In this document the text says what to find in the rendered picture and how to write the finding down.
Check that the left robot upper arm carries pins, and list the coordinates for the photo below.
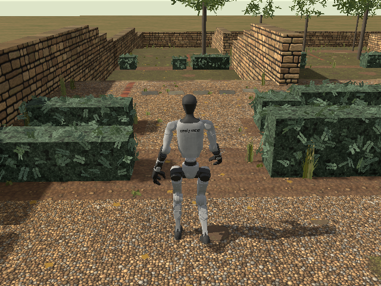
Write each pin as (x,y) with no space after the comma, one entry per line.
(171,126)

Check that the robot head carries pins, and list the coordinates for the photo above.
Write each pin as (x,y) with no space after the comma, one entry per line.
(189,104)

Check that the right robot hand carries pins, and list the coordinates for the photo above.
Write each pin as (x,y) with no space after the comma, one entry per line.
(217,162)

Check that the robot right foot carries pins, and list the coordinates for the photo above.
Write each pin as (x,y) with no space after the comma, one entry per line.
(205,239)

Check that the right robot upper arm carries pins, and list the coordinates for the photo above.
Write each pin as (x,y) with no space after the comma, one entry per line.
(208,125)

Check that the right robot forearm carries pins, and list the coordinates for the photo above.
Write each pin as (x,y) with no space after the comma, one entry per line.
(217,154)

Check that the left robot forearm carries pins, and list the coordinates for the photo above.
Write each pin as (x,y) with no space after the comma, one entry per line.
(160,160)

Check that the left robot hand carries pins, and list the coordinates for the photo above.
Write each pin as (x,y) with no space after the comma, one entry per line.
(155,176)

